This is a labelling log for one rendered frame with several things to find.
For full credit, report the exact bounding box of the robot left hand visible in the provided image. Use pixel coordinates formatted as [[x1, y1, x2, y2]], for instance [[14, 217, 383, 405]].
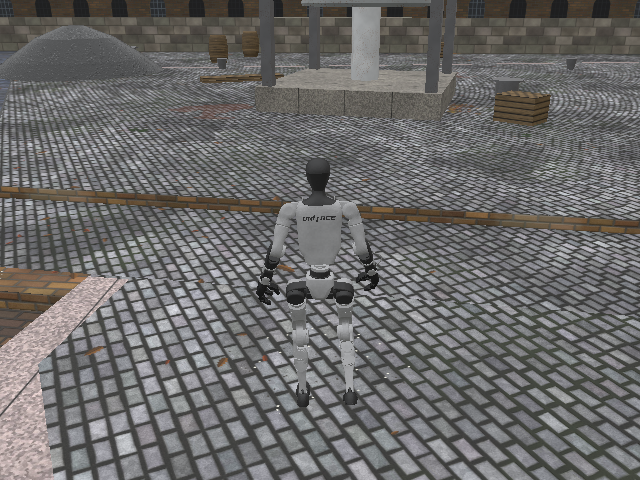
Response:
[[256, 281, 280, 305]]

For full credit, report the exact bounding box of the robot left upper arm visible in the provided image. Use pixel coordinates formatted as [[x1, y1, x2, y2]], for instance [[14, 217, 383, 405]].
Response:
[[269, 202, 298, 258]]

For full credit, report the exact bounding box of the robot right forearm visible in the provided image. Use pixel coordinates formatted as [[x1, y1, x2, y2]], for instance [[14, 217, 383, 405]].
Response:
[[358, 240, 377, 276]]

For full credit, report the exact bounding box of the robot left thigh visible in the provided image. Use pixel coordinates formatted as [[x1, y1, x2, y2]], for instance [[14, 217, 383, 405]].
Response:
[[286, 279, 309, 347]]

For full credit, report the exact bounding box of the robot right hand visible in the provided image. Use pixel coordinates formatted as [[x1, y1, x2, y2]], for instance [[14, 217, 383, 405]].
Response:
[[356, 272, 379, 291]]

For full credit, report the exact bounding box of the robot left forearm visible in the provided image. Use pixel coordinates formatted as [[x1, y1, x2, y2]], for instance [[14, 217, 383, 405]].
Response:
[[259, 242, 280, 285]]

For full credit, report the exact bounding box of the right robot foot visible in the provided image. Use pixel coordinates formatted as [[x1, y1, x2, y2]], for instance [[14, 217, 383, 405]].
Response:
[[343, 388, 358, 405]]

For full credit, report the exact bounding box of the robot right upper arm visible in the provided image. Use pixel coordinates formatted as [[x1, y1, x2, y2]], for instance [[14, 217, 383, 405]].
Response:
[[339, 201, 369, 255]]

